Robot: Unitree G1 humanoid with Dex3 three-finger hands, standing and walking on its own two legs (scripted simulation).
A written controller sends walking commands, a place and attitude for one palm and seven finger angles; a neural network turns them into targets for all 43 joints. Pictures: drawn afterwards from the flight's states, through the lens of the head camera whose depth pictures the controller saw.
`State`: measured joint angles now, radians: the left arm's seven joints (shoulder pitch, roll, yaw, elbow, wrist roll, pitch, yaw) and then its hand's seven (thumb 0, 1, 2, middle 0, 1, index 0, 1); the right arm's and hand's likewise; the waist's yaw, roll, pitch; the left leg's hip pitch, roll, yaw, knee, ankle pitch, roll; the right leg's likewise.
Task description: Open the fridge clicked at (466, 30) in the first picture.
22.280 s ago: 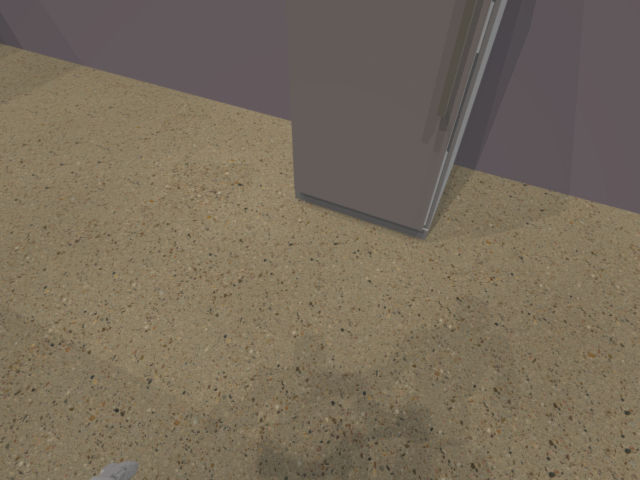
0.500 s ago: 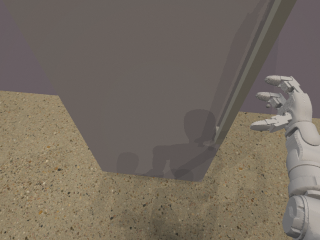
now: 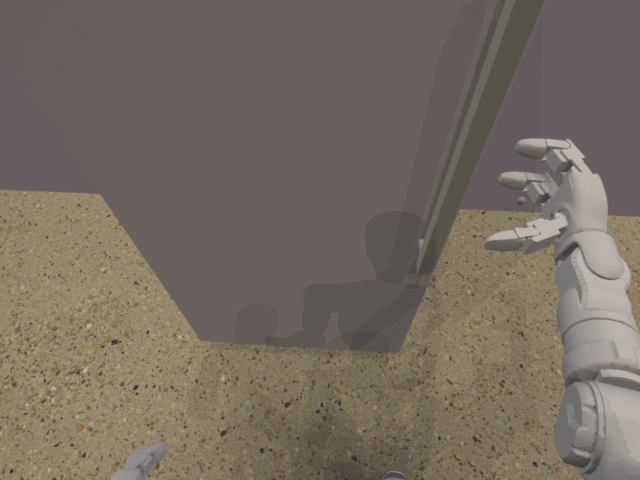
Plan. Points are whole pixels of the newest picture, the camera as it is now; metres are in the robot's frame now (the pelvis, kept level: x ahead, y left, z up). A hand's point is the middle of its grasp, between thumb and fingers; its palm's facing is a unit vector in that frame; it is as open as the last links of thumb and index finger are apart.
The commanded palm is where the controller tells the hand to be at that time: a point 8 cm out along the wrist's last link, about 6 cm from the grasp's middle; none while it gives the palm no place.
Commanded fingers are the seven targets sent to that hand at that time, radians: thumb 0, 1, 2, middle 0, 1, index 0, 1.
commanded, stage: move the hooked fingers beside the handle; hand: right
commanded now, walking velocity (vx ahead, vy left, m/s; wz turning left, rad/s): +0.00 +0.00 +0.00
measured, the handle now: (461, 148) +0.50 -0.11 +0.15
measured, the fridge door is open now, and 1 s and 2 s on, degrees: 0 0 0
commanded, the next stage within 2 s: feel for the door with the fingertips in 0.08 s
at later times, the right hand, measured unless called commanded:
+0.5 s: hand (498, 200) +0.45 -0.16 +0.11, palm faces -0.06 +1.00 +0.02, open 14.0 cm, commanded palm +0.42 -0.21 +0.12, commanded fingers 0.00 0.50 -0.30 0.30 1.20 0.30 1.20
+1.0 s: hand (493, 185) +0.47 -0.15 +0.11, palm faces -0.01 +1.00 +0.01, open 13.8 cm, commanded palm +0.45 -0.20 +0.12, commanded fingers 0.00 0.50 -0.30 0.30 1.20 0.30 1.20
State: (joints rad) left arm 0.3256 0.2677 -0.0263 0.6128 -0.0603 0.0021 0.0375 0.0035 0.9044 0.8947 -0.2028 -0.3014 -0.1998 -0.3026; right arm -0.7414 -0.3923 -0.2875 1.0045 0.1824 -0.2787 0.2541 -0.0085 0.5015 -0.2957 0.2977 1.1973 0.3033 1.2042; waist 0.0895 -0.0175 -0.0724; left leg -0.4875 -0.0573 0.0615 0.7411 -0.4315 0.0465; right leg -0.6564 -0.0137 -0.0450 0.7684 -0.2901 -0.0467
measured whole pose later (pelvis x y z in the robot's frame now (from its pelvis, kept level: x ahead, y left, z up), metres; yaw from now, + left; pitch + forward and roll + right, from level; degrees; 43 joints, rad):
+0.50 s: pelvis +0.00 -0.02 +0.00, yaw +1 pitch +10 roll +2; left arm 0.38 0.26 -0.01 0.65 -0.05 0.00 0.01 0.01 0.90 0.89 -0.20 -0.30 -0.20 -0.30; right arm -0.72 -0.31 -0.23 0.94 0.17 -0.28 0.18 -0.01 0.50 -0.30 0.30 1.20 0.30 1.20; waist 0.10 -0.03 -0.09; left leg -0.50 -0.05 0.05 0.76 -0.44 0.03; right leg -0.67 -0.01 -0.06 0.79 -0.31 -0.07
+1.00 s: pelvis -0.01 +0.00 -0.01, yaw +0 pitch +12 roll +2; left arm 0.39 0.27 -0.01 0.68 -0.04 -0.03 0.02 0.00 0.90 0.89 -0.20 -0.30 -0.20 -0.30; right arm -0.89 -0.37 -0.25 1.13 0.14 -0.30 0.15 -0.01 0.50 -0.30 0.32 1.22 0.32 1.22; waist 0.12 -0.03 -0.07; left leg -0.56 -0.06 0.07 0.78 -0.43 0.04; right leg -0.73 -0.01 -0.04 0.81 -0.29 -0.05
